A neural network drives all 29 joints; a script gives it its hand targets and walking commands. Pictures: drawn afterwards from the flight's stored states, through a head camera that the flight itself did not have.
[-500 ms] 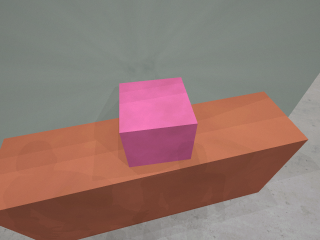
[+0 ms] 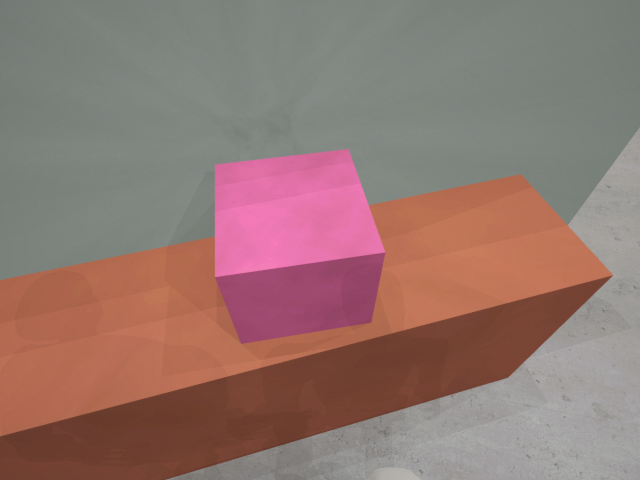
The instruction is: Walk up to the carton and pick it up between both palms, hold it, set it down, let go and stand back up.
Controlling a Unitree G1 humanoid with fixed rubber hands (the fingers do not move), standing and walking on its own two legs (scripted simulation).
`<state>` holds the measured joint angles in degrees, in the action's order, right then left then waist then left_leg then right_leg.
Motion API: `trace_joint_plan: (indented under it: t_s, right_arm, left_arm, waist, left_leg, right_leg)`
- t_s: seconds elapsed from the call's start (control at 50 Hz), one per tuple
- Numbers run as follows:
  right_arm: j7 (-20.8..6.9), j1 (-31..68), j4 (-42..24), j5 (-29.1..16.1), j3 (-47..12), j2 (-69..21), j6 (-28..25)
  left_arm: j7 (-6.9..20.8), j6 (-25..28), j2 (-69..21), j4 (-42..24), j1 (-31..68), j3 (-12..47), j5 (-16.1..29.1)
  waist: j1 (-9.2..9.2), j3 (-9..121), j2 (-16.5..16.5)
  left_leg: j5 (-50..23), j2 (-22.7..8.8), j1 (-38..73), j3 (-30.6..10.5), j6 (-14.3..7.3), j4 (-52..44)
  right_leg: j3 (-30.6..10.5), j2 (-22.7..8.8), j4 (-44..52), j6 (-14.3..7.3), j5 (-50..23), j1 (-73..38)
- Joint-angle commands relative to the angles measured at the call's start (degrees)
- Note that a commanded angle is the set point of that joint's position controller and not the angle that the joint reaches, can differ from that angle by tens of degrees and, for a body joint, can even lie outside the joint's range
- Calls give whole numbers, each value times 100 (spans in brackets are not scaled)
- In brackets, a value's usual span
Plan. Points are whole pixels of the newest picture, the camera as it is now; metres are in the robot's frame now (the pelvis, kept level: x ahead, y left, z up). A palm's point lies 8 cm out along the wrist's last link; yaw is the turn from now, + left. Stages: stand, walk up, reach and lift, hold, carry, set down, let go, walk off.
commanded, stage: walk up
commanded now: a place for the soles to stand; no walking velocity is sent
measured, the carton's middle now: (295, 245) +0.51 +0.05 -0.07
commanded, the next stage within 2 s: reach and lift in 1.18 s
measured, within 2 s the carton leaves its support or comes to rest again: neither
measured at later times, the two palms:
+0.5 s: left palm out of the picture +0.05 +0.23 -0.12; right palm out of the picture +0.06 -0.25 -0.11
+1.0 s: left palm out of the picture -0.03 +0.24 -0.12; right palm out of the picture +0.07 -0.24 -0.11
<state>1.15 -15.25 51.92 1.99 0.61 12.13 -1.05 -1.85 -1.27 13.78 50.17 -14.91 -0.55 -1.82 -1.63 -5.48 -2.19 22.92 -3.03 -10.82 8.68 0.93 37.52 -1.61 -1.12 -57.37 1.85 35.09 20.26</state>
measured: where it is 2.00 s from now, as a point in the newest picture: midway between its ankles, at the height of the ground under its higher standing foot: outside the picture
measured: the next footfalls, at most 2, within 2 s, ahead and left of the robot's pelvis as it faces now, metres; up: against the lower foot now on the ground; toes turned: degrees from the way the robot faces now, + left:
right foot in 0.06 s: +0.07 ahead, -0.11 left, +0.00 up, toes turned +12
left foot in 0.34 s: +0.00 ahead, +0.11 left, +0.00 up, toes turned +10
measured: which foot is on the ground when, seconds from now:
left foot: down 0.00-0.08, up 0.10-0.32, down 0.34-1.00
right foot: up 0.00-0.04, down 0.06-1.00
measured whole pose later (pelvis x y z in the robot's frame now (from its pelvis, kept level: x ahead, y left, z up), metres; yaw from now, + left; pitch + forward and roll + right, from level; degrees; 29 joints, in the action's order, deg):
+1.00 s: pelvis -0.02 -0.01 +0.02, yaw +16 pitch -2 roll -1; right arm 0.9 -16.6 55.7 -0.6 -1.1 12.5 -1.1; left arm -0.5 -1.4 14.4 57.1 -10.8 1.4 -0.8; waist 0.4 -2.9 -0.2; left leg 16.5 3.1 -14.7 -8.3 -0.5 33.1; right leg 12.1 -3.5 -29.0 -0.9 12.7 14.4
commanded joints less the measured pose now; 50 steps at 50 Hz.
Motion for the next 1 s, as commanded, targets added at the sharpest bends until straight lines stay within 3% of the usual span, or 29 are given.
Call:
trace_joint_plan:
  t_s: [0.0, 0.02, 0.04, 0.06, 0.08, 0.12, 0.16, 0.2, 0.22, 0.24, 0.26, 0.28, 0.3, 0.32, 0.34, 0.36, 0.38, 0.42, 0.44, 0.48, 0.56, 0.7, 0.9, 0.98]
  right_arm:
    - [10, 500, -378, 41, 134, 1149, 0]
    - [-40, 480, -365, 14, 90, 1018, 30]
    - [-59, 207, -407, -73, -1, 707, 50]
    - [-19, -171, -462, -202, -13, 484, 164]
    - [58, -270, -322, -185, 41, 587, 294]
    - [101, -122, -352, -157, 27, 630, 350]
    - [114, -287, -254, -112, 92, 653, 266]
    - [69, -467, -186, -100, 146, 653, 219]
    - [67, -498, -237, -87, 174, 589, 205]
    - [59, -442, -254, -85, 167, 545, 191]
    - [46, -615, -300, -104, 157, 481, 129]
    - [30, -739, -275, -116, 179, 529, 62]
    - [15, -735, -293, -98, 257, 800, 30]
    - [11, -532, -351, -111, 297, 989, 7]
    - [9, -260, -400, -184, 326, 1130, 15]
    - [-9, -70, -437, -234, 320, 1104, 38]
    - [-10, 189, -479, -289, 296, 1062, 61]
    - [-28, 382, -498, -277, 169, 916, 78]
    - [-40, 234, -463, -256, 127, 830, 52]
    - [-74, -13, -311, -250, 96, 730, 32]
    - [-104, -213, -137, -182, 65, 700, 10]
    - [-53, -248, 23, -229, 19, 762, -93]
    - [6, -183, 20, -259, 23, 934, -104]
    - [17, -219, 8, -252, 17, 939, -92]
  left_arm:
    - [93, 182, 283, -248, -477, -100, 4]
    - [97, 228, 511, -58, -812, -205, -9]
    - [81, 258, 813, -79, -908, -301, 28]
    - [71, 232, 970, -291, -527, -219, 157]
    - [57, 187, 985, -303, -99, -254, 236]
    - [-36, 81, 984, -526, 614, -245, 223]
    - [-62, 34, 880, -544, 774, -208, 114]
    - [-58, 57, 825, -503, 637, -204, 33]
    - [-55, 47, 872, -523, 670, -243, 50]
    - [-38, 44, 852, -503, 747, -226, 89]
    - [-22, 27, 814, -517, 1031, -192, 57]
    - [12, -5, 790, -550, 1178, -148, 51]
    - [59, -25, 596, -547, 1120, -83, 49]
    - [98, -30, 315, -528, 819, 7, 56]
    - [65, -100, 264, -473, 838, 31, 55]
    - [30, -122, 203, -443, 810, 63, 43]
    - [35, -95, 253, -370, 857, 41, 58]
    - [91, 7, 367, -278, 897, 31, 93]
    - [113, 51, 468, -267, 847, 23, 94]
    - [135, 104, 584, -95, 718, 31, 113]
    - [115, 150, 732, -10, 817, 12, 160]
    - [118, 105, 746, 211, 635, 21, 131]
    - [108, 56, 763, 366, 403, 64, 102]
    - [100, 69, 802, 392, 358, 75, 102]
  waist:
    - [528, 83, 633]
    - [591, 331, 23]
    - [577, 924, -594]
    - [331, 968, -916]
    - [214, 850, -842]
    - [177, 35, -929]
    - [93, 59, -669]
    - [113, 467, -414]
    - [98, 583, -491]
    - [102, 576, -587]
    - [-116, 735, -600]
    - [-170, 881, -545]
    - [-64, 927, 295]
    - [79, 946, 1015]
    - [116, 607, 804]
    - [155, 426, 1009]
    - [156, 188, 979]
    - [297, 62, 916]
    - [241, 179, 788]
    - [187, 336, 732]
    - [28, 210, 105]
    - [79, 289, 28]
    - [252, 340, 544]
    - [249, 385, 592]
  left_leg:
    - [-3659, -1328, -671, -996, -902, -802]
    - [-3194, -792, -1074, -684, -545, -47]
    - [-1695, -244, -1147, -361, -188, 806]
    - [1252, 328, -719, -515, -66, 1235]
    - [1937, 208, -323, -954, -100, 1649]
    - [1651, 129, -1096, -1065, -34, 1726]
    - [1058, 112, -711, -1094, -34, 1436]
    - [937, 188, -883, -1049, -40, 1325]
    - [852, 184, -756, -968, -46, 1194]
    - [611, 159, -516, -934, -35, 822]
    - [-163, 102, -205, -986, -97, 23]
    - [-1245, 53, 161, -1026, -151, -734]
    - [-2207, -280, 263, -1724, -341, -1083]
    - [-2412, -813, 277, -2504, -583, -1458]
    - [-2370, -1202, -394, -2827, -947, -1575]
    - [-1778, -1181, -867, -2844, -1084, -1684]
    - [-1125, -1038, -1243, -2621, -1045, -1810]
    - [-1053, -503, -1404, -2166, -654, -1613]
    - [-986, -371, -1310, -2042, -555, -1518]
    - [-348, -177, -959, -1933, -479, -1516]
    - [-703, 57, -649, -1731, -402, -1088]
    - [-728, 67, -891, -1860, -378, -1180]
    - [-820, -68, -1536, -2536, -465, -1487]
    - [-1171, -17, -1546, -2591, -459, -1376]
  right_leg:
    - [-19, -390, 2787, -76, -2340, -1103]
    - [19, -187, 2993, -194, -4028, -1924]
    - [-720, -878, 3035, -452, -5427, -2280]
    - [-1836, -1820, 3682, -1128, -5558, -1403]
    - [-1861, -1897, 3698, -1561, -4644, -760]
    - [-1497, -2024, 3614, -1810, -4611, -620]
    - [-1202, -1882, 3509, -1701, -4767, -226]
    - [-1097, -1793, 3373, -1593, -4525, -902]
    - [-984, -1900, 3301, -1558, -4456, -890]
    - [-865, -1766, 3257, -1485, -4419, -758]
    - [-480, -1602, 2970, -1309, -4375, -785]
    - [-147, -1319, 2610, -1034, -4144, -689]
    - [30, -991, 2076, -766, -3536, -537]
    - [351, -558, 1777, -459, -2425, -363]
    - [444, -109, 1832, -286, -748, -556]
    - [298, -174, 1874, -283, -665, -770]
    - [361, -151, 2156, -282, -1093, -938]
    - [207, -292, 2866, -376, -2070, -1241]
    - [181, -422, 2971, -421, -2259, -1301]
    - [-88, -623, 3281, -521, -1821, -1179]
    - [-316, -909, 3936, -563, -1243, -726]
    - [34, -875, 3955, -582, -1133, -973]
    - [485, -659, 3349, -528, -1500, -1432]
    - [517, -701, 3300, -540, -1689, -1510]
